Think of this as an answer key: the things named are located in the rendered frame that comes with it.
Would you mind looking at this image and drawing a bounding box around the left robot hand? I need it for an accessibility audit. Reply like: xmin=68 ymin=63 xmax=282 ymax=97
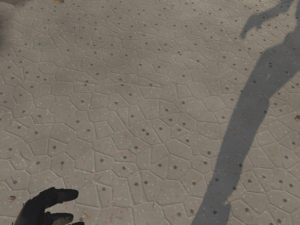
xmin=11 ymin=187 xmax=84 ymax=225

